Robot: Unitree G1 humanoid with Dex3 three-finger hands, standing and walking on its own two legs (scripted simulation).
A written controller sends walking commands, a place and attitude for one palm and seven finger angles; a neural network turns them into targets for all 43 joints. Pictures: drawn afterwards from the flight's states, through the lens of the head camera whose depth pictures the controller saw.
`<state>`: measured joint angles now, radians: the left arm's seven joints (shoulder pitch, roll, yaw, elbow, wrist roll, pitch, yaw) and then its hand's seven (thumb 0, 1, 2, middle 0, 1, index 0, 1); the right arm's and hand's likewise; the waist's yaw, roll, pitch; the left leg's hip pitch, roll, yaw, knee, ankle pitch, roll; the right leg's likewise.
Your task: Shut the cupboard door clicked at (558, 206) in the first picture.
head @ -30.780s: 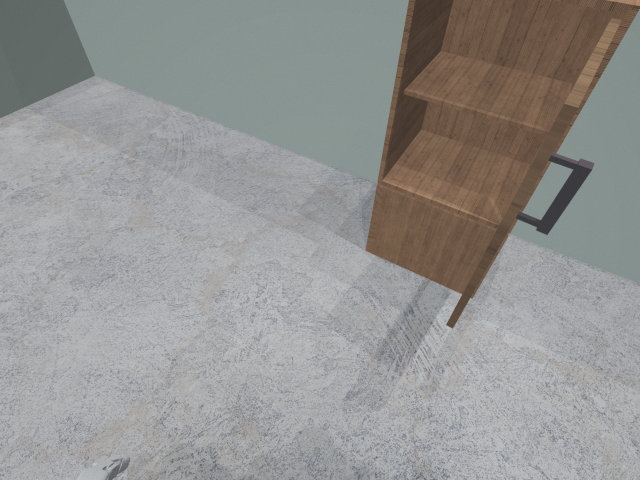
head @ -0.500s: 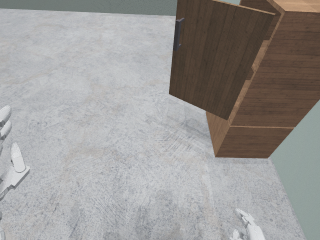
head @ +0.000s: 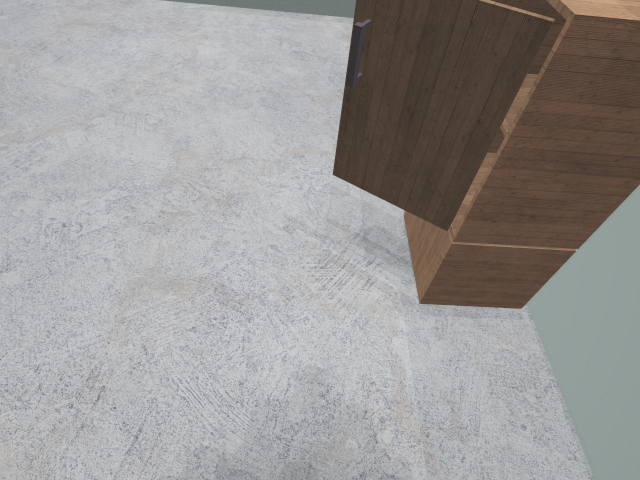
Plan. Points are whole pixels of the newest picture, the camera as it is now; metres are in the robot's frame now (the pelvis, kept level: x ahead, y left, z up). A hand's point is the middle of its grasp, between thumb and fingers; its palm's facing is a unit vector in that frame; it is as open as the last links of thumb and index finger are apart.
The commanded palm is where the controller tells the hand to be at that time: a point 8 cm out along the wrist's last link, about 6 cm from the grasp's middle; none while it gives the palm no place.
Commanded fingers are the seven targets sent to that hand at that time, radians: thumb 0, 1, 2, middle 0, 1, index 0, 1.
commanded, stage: let the arm hang, fingers relaxed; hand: left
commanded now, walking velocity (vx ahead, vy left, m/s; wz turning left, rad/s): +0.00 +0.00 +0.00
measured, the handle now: (359, 53) +1.02 -0.05 +0.05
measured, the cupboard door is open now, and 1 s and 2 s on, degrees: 57 57 57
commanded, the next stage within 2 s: look to check the result in 0.72 s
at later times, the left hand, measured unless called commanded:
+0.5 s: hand out of the picture -0.01 +0.17 -0.17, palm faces -0.02 -0.98 -0.18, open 7.4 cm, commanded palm none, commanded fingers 0.00 0.90 0.90 -0.20 -0.30 -0.20 -0.30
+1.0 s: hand out of the picture -0.01 +0.17 -0.17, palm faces -0.02 -0.98 -0.18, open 7.4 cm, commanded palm none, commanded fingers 0.00 0.90 0.90 -0.20 -0.30 -0.20 -0.30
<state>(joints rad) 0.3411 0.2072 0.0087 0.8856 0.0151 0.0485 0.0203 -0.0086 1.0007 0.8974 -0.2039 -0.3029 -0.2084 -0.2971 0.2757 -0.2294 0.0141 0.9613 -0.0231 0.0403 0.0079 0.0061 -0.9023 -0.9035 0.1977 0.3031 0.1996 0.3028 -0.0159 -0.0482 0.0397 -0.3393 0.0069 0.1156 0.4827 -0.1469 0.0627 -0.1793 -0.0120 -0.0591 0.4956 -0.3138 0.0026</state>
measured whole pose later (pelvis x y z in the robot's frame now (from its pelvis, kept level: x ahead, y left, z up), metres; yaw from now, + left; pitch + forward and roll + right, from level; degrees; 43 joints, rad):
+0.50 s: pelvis +0.01 +0.00 +0.01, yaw -2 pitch -2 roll +0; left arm 0.33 0.13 -0.01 1.13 0.02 0.00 0.03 0.01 0.91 0.90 -0.19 -0.30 -0.20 -0.30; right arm 0.29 -0.14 -0.01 1.13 -0.01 0.02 -0.02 0.00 -0.90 -0.90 0.20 0.30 0.20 0.30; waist -0.02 0.01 0.01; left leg -0.25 0.00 0.15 0.39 -0.12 0.06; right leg -0.11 -0.01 -0.02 0.41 -0.28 0.01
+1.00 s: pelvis +0.02 +0.00 +0.01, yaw -2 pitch -1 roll +0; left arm 0.34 0.13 0.01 1.15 0.02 0.00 0.04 0.01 0.91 0.90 -0.19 -0.30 -0.20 -0.30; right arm 0.30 -0.14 -0.01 1.14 -0.01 0.01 -0.03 0.00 -0.90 -0.90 0.20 0.30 0.20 0.30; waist -0.02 0.00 0.04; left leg -0.23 0.00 0.15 0.37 -0.13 0.06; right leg -0.09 -0.02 -0.02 0.39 -0.28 0.01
